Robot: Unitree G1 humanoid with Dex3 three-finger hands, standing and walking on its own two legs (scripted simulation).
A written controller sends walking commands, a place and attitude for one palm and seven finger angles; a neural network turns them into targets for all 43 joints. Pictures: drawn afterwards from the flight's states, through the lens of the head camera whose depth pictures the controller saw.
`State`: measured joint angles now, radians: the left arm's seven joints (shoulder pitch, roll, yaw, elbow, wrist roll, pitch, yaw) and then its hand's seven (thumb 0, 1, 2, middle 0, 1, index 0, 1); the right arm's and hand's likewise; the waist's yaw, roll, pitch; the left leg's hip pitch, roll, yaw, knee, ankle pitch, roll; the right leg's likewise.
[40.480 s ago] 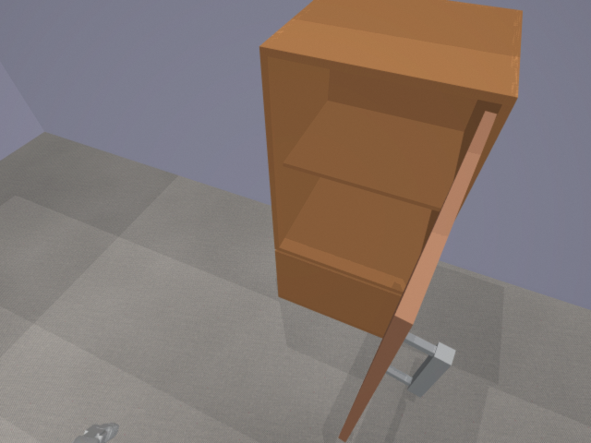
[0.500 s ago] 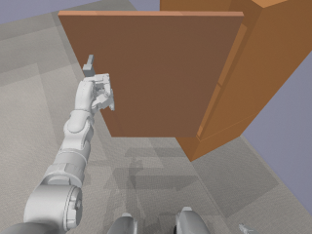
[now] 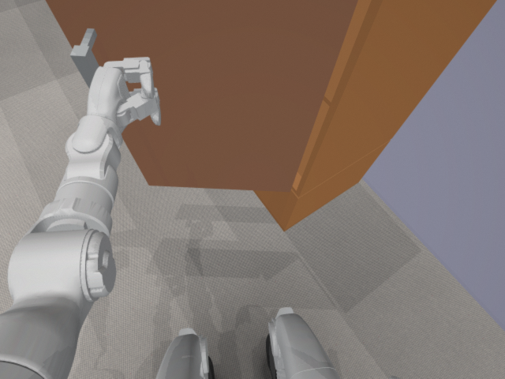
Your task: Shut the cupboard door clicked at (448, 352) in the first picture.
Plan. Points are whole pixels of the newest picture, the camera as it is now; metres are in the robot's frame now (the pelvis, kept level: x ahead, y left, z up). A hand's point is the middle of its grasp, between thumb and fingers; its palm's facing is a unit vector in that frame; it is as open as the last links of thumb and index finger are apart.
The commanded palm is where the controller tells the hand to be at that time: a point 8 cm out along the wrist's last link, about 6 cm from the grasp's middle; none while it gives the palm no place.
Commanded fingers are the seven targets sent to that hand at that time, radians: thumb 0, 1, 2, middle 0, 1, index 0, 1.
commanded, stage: push the door shut along its arc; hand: left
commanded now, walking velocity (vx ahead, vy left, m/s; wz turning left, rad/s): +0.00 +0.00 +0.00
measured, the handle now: (102, 78) +0.58 +0.17 +0.09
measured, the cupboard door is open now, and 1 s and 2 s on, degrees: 54 39 34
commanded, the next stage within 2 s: pull the fist back off the door in 0.86 s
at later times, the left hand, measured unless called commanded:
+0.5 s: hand (167, 75) +0.57 +0.07 +0.09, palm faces -0.34 -0.94 -0.04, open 3.1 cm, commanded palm +0.57 +0.11 +0.09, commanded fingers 0.00 0.90 0.90 -1.30 -1.50 -1.30 -1.50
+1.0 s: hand (191, 55) +0.60 +0.03 +0.10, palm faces -0.40 -0.92 -0.01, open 3.5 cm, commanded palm +0.61 +0.05 +0.09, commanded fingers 0.00 0.90 0.90 -1.30 -1.50 -1.30 -1.50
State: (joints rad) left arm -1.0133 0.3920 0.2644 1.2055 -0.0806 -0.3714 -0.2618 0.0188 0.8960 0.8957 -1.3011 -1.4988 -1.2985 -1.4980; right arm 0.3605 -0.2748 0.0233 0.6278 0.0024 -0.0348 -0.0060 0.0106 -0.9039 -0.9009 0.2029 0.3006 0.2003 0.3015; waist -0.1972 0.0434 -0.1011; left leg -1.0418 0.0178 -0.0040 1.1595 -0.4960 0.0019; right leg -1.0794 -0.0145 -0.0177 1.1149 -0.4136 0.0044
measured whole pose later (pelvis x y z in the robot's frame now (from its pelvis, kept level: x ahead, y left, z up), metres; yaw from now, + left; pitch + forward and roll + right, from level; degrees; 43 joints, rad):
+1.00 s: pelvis +0.01 +0.00 -0.03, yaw -1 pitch +30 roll -3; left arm -1.44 0.51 0.22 1.36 -0.01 -0.19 -0.33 0.04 0.98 0.97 -1.30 -1.50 -1.30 -1.50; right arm 0.41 -0.26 0.04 0.67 -0.05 -0.07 0.00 0.01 -0.90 -0.90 0.20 0.30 0.20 0.30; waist -0.31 0.07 -0.10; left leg -1.27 0.03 -0.04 1.29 -0.54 0.00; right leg -1.28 0.00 -0.05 1.20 -0.44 0.00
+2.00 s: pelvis +0.03 +0.00 +0.02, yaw +0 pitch +21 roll +0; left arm -0.94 0.08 0.16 1.15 0.05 -0.48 0.29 0.02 0.89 0.90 -1.30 -1.50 -1.30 -1.50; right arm 0.31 -0.21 -0.01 0.65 -0.08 0.03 0.07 0.01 -0.91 -0.90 0.20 0.30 0.20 0.30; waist -0.16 0.04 -0.13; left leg -0.93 0.01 0.00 1.07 -0.50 0.00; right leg -0.98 -0.02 -0.01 1.05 -0.43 0.00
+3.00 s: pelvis +0.06 +0.01 +0.10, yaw +1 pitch -3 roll +0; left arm 0.33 0.29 0.19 -0.26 -0.05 -0.03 0.09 0.02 0.89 0.90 -0.66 -0.80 -0.66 -0.79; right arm 0.20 -0.20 0.06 0.59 0.01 -0.02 -0.08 0.02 -0.90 -0.90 0.20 0.30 0.20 0.30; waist 0.06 0.08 0.00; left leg -0.08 -0.01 -0.01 0.42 -0.29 0.01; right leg -0.12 -0.03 -0.03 0.42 -0.24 0.02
